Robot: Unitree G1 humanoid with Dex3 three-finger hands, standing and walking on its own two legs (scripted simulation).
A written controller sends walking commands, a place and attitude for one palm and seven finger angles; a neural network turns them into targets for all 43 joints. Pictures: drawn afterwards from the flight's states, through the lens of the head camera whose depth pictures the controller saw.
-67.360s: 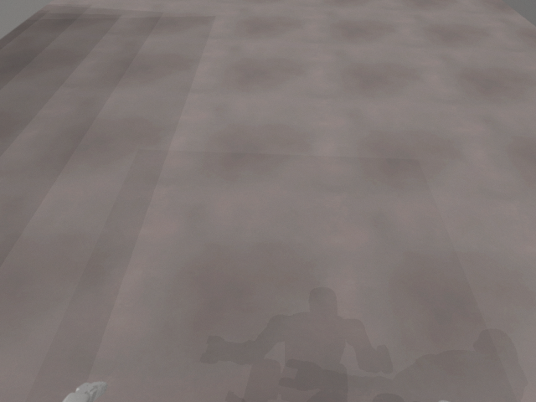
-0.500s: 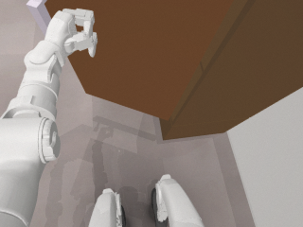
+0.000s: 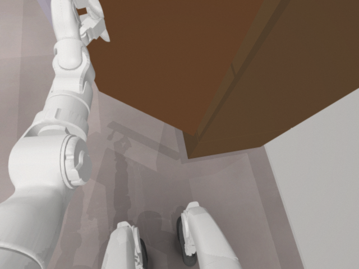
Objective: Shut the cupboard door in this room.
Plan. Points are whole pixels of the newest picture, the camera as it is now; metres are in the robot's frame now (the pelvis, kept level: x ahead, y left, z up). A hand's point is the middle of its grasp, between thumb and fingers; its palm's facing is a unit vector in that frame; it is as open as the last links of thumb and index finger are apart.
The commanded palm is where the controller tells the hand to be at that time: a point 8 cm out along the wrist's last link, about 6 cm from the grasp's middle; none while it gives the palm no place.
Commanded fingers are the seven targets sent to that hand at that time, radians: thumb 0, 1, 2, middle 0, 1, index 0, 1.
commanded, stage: pull the fist back off the door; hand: left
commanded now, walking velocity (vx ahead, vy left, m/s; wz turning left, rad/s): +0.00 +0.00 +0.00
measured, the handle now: out of the picture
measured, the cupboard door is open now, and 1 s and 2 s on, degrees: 54 54 54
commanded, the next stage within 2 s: draw the hand back to the body in 0.66 s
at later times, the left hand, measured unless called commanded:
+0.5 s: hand (104, 58) +0.51 +0.06 +0.08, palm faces -0.01 -1.00 -0.01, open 3.1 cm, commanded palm +0.48 +0.11 +0.09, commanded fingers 0.00 0.90 0.90 -1.30 -1.50 -1.30 -1.50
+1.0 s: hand (86, 76) +0.45 +0.08 +0.12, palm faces +0.00 -1.00 -0.05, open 3.1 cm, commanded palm +0.40 +0.14 +0.14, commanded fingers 0.00 0.90 0.90 -1.30 -1.50 -1.30 -1.50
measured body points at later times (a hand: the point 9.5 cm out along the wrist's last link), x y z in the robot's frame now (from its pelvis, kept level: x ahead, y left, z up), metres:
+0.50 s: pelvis +0.02 +0.00 +0.04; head +0.16 +0.00 +0.46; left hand +0.51 +0.12 +0.09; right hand +0.04 -0.27 -0.08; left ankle +0.00 +0.10 -0.62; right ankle +0.06 -0.11 -0.62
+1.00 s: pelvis +0.02 +0.00 +0.06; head +0.12 -0.02 +0.50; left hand +0.45 +0.14 +0.12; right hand +0.07 -0.25 -0.08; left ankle +0.00 +0.10 -0.62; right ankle +0.06 -0.11 -0.62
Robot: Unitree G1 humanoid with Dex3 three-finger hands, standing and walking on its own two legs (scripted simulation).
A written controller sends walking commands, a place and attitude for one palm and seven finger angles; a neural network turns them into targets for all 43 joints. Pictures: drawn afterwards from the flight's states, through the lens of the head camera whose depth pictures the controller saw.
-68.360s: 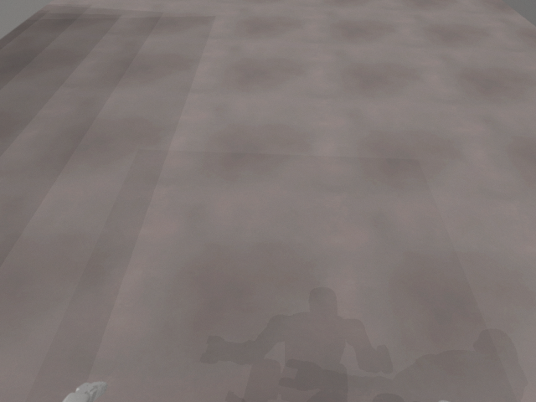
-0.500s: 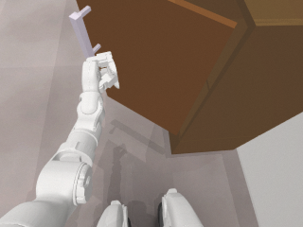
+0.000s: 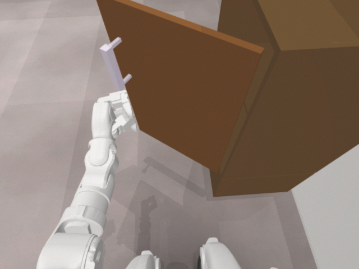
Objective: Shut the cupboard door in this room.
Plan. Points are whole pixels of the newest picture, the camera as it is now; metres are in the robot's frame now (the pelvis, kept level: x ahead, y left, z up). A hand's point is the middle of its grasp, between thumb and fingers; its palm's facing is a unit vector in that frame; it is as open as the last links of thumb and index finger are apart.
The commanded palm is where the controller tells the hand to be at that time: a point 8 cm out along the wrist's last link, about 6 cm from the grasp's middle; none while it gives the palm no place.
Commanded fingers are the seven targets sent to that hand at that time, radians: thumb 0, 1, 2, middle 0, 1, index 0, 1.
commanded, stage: draw the hand back to the body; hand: left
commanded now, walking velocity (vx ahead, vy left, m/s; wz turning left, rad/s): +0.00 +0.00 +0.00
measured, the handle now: (118, 65) +0.64 +0.15 +0.03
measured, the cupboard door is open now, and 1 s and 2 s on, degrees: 54 54 54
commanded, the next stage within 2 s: step back with the hand held close in 1.36 s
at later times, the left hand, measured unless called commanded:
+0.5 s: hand (60, 159) +0.30 +0.18 +0.15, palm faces +0.14 -0.97 -0.22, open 3.2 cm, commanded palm +0.26 +0.23 +0.16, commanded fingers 0.00 0.90 0.90 -0.83 -0.99 -0.83 -0.99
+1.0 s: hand out of the picture +0.21 +0.28 +0.23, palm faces +0.48 -0.76 -0.43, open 6.3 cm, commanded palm +0.16 +0.32 +0.24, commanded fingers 0.00 0.90 0.90 -0.20 -0.30 -0.20 -0.30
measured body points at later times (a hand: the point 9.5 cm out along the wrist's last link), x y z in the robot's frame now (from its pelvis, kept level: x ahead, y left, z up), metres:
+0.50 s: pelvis +0.02 +0.00 +0.06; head +0.02 -0.01 +0.51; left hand +0.29 +0.23 +0.16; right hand +0.23 -0.22 -0.02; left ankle -0.02 +0.11 -0.67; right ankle +0.04 -0.11 -0.67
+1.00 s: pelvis +0.03 +0.01 +0.07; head +0.02 -0.02 +0.52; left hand +0.18 +0.32 +0.25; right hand +0.22 -0.20 -0.03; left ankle -0.02 +0.11 -0.67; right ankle +0.04 -0.11 -0.67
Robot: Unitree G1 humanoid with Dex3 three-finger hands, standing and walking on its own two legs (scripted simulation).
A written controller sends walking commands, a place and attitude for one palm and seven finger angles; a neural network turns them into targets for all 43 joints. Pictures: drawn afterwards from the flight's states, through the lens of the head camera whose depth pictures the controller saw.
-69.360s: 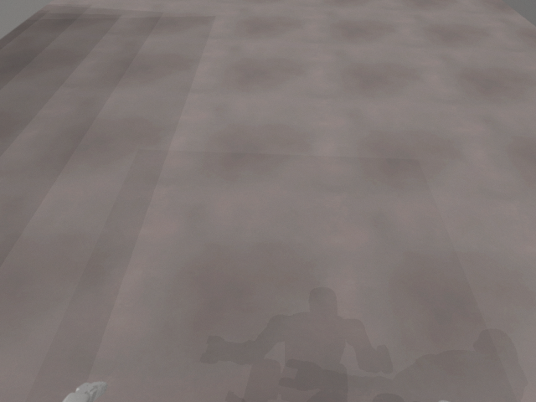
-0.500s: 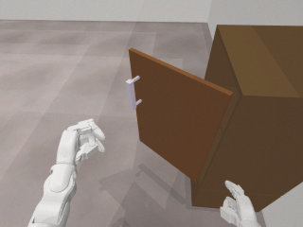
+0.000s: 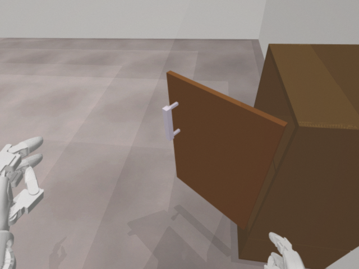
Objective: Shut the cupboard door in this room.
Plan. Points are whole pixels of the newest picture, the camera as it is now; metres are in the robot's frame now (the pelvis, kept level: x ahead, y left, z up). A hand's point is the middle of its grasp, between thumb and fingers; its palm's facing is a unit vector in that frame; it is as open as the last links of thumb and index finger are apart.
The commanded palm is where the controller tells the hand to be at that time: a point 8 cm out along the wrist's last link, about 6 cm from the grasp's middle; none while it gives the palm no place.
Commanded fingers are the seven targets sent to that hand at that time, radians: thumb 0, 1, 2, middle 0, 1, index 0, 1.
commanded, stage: draw the hand back to the body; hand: left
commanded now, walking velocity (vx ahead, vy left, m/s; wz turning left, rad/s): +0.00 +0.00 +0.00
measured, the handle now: (172, 121) +0.61 +0.11 -0.04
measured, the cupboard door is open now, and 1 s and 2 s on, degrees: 54 54 54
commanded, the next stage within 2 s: step back with the hand held close in 0.36 s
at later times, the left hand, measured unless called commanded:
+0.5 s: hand (39, 196) +0.18 +0.26 +0.16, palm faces +0.46 -0.79 -0.40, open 7.4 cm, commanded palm +0.13 +0.30 +0.17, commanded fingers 0.00 0.90 0.90 -0.20 -0.30 -0.20 -0.30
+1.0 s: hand (15, 213) +0.15 +0.28 +0.16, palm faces +0.40 -0.77 -0.50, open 7.4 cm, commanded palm +0.09 +0.32 +0.17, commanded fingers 0.00 0.90 0.90 -0.20 -0.30 -0.20 -0.30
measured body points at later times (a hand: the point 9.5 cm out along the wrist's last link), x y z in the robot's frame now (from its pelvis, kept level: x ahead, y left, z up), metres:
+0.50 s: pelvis -0.01 +0.00 +0.00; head -0.03 -0.03 +0.45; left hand +0.15 +0.30 +0.18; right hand +0.17 -0.22 -0.09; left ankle -0.04 +0.10 -0.74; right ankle +0.00 -0.12 -0.74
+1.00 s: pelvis -0.06 +0.02 -0.01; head -0.05 +0.02 +0.44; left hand +0.13 +0.32 +0.19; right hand +0.11 -0.23 -0.09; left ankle -0.04 +0.10 -0.74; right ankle +0.00 -0.12 -0.74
